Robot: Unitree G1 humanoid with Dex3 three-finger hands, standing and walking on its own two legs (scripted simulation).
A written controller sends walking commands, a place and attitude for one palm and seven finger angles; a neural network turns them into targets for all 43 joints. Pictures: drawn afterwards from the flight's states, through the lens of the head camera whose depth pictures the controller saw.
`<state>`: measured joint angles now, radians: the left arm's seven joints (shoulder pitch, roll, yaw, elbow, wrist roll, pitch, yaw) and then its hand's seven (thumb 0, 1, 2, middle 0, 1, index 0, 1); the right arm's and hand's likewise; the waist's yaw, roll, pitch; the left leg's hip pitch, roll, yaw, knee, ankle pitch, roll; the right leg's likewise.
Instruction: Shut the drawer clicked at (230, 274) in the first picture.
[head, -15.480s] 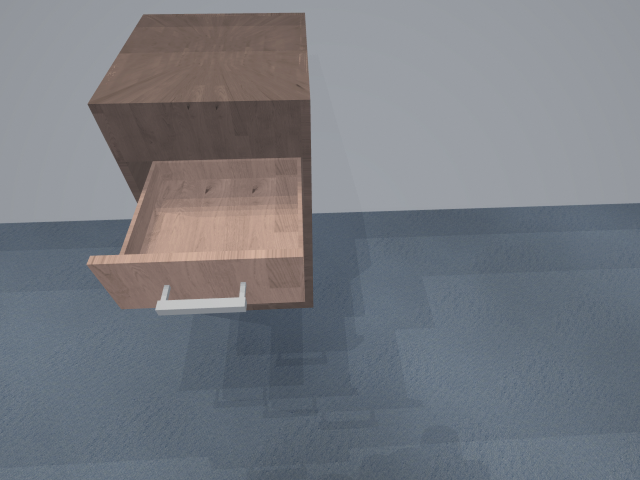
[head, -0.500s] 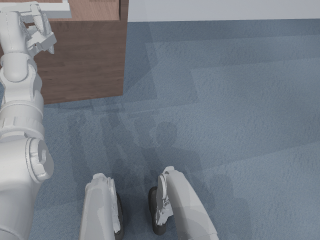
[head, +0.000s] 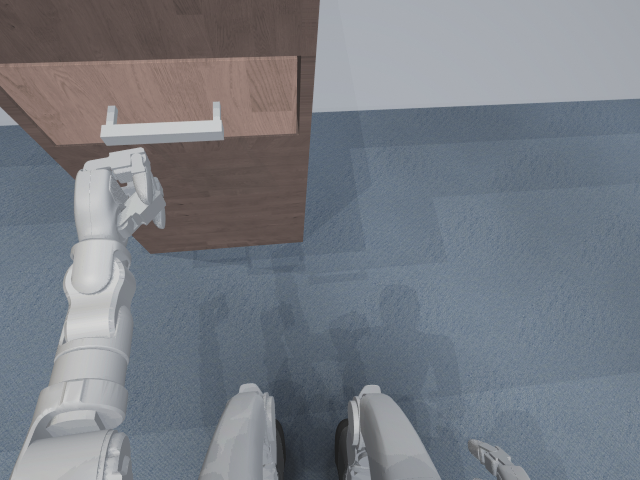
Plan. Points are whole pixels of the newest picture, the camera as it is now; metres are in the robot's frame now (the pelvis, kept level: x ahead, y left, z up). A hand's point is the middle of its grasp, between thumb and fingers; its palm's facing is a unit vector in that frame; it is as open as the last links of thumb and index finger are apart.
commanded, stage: draw the hand back to the body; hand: left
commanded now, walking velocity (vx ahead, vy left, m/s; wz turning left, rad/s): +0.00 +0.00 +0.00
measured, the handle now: (164, 121) +0.59 +0.22 -0.05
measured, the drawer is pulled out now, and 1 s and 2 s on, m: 0.00 0.00 0.00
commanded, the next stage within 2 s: step back with the hand held close in 1.10 s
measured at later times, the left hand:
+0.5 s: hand (17, 271) +0.31 +0.23 +0.15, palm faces +0.26 -0.91 -0.31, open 3.3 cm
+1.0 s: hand out of the picture +0.20 +0.24 +0.29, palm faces +0.45 -0.79 -0.41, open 3.3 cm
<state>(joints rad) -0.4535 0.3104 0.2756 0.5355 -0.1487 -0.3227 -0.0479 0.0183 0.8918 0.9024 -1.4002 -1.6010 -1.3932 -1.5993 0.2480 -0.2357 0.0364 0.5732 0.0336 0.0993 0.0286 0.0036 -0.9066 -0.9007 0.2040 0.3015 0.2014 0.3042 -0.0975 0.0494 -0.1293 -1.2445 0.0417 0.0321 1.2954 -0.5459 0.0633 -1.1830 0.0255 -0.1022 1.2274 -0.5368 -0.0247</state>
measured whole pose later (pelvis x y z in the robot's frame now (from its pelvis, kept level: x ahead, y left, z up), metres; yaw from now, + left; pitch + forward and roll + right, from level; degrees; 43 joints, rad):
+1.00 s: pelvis +0.04 -0.01 +0.12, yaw +3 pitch -4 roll -1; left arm 0.56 0.35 0.30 -0.50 -0.09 -0.07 0.11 0.02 0.90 0.90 -1.40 -1.60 -1.40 -1.60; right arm 0.20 -0.24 0.03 0.58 0.03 -0.08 -0.06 0.01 -0.90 -0.90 0.20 0.30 0.20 0.30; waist 0.06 0.09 -0.01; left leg -0.13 -0.01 0.05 0.48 -0.29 0.04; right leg -0.08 0.02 -0.07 0.43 -0.29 -0.03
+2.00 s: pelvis -0.05 +0.01 +0.11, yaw +2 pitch +0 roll -2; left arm 0.61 0.36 0.38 -0.58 -0.02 -0.24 0.15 0.02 0.89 0.90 -1.41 -1.60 -1.40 -1.60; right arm 0.20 -0.21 0.01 0.54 0.00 -0.09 -0.06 0.01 -0.90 -0.90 0.21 0.30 0.20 0.30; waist 0.01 0.03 0.05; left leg -0.39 -0.02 0.08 0.61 -0.22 0.08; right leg -0.36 0.00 -0.04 0.57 -0.21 0.00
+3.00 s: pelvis -0.19 -0.02 +0.11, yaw -1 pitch +1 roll -2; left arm 0.66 0.43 0.40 -0.66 -0.05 -0.24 0.13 0.02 0.89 0.90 -1.41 -1.60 -1.40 -1.60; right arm 0.17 -0.16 0.01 0.58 -0.01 -0.10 -0.02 0.01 -0.90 -0.90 0.21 0.30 0.21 0.31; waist 0.00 -0.01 0.04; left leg -0.48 0.06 0.02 0.61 -0.23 -0.01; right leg -0.25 0.03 -0.02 0.52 -0.30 -0.01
